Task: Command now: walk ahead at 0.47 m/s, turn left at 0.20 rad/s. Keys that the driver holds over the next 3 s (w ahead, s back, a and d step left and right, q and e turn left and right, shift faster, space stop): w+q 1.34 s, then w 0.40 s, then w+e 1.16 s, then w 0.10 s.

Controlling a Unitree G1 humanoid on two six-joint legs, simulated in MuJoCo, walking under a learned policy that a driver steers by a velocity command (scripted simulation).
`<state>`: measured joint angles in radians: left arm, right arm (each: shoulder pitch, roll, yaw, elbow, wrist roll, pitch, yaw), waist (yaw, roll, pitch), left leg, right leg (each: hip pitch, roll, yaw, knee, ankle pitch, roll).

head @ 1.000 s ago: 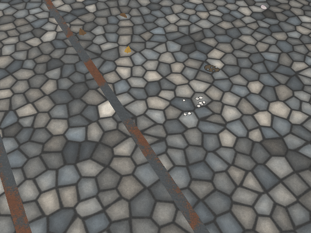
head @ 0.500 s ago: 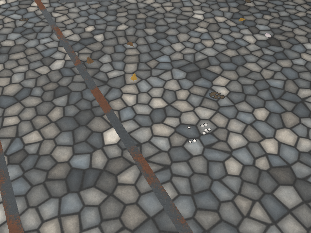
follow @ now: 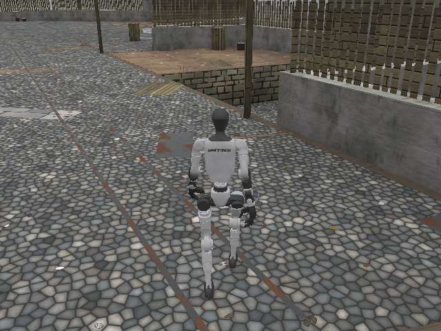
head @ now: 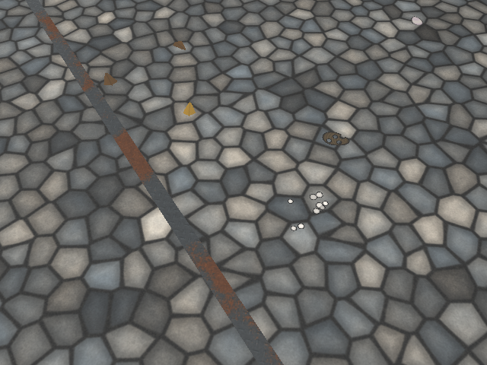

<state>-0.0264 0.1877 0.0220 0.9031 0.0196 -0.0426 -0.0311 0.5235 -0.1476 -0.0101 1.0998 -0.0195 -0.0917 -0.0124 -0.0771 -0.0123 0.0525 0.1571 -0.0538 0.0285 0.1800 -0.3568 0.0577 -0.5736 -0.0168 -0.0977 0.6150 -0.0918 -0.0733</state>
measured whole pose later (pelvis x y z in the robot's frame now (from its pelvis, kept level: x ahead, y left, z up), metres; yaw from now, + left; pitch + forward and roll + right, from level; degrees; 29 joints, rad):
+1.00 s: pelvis +0.52 +0.11 +0.01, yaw +33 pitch +2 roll +0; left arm 0.05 0.24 0.04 0.76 0.04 -0.03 -0.02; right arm 0.41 -0.26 -0.07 0.91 0.00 -0.05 0.00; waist -0.07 -0.04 0.05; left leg -0.02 -0.14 -0.11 0.27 -0.26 0.13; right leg -0.68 -0.11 0.03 0.79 -0.07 0.05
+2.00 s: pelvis +0.90 +0.46 +0.01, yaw +46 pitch +0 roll +1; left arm 0.22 0.26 0.06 0.85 0.03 -0.01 -0.04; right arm 0.39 -0.24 -0.04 0.93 -0.02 -0.09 0.00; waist -0.02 -0.05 0.02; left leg 0.01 -0.07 0.15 0.20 -0.22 0.08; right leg -0.67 -0.08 0.02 0.93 -0.08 -0.03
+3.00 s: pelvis +1.35 +0.78 +0.02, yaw +12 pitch +1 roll +1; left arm 0.20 0.31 0.06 0.74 0.04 0.00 -0.05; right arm 0.35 -0.26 -0.04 0.82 -0.02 -0.09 0.00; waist -0.03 -0.06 0.02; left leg -0.12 -0.01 0.14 0.30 -0.21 0.04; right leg -0.61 -0.02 0.06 1.06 -0.22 -0.04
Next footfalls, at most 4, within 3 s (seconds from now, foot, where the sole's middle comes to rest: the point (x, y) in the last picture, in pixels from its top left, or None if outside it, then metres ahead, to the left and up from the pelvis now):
0.06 right None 0.21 -0.09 -0.77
0.62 left None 0.45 0.13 -0.77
1.14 right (182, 245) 0.82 0.15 -0.77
1.66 left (72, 249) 0.84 0.48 -0.77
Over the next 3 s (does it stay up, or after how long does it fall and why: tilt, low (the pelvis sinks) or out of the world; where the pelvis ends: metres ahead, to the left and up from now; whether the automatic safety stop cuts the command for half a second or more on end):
stays up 1.35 0.78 0.02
